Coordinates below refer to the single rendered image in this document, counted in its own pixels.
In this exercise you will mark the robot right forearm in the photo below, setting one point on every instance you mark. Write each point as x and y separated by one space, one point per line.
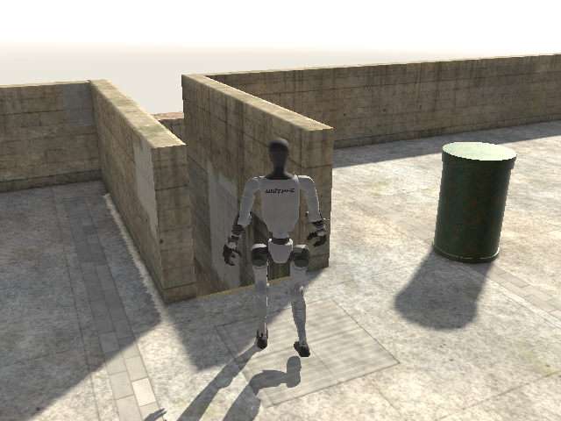
319 226

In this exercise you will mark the robot right foot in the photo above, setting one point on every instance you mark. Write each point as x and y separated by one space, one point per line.
302 350

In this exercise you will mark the robot left foot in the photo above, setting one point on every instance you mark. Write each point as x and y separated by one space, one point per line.
262 341

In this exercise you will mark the robot foot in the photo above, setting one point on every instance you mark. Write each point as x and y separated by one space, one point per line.
262 341
302 350

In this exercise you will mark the robot left forearm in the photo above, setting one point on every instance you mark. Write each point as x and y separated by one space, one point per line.
235 234

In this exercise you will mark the left robot hand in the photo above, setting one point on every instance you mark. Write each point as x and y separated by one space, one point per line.
227 253

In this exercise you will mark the right robot upper arm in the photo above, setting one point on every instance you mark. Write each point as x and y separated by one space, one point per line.
307 184

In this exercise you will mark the left robot upper arm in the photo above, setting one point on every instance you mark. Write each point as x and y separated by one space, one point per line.
251 186

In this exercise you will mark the right robot hand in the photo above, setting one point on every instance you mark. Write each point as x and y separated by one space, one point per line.
320 242

